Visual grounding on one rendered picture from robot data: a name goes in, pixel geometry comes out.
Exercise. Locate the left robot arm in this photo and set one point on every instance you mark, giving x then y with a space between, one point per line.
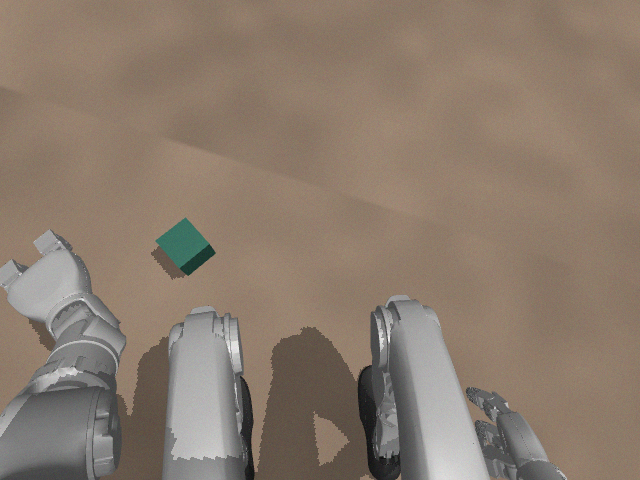
64 425

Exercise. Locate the right robot arm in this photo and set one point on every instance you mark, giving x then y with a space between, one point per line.
539 470

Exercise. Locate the left robot hand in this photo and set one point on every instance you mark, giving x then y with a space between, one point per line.
34 291

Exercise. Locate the small box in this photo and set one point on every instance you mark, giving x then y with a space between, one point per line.
185 246

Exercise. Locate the right robot hand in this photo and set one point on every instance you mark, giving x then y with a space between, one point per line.
514 442

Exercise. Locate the right robot foot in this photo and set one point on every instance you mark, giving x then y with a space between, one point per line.
381 468

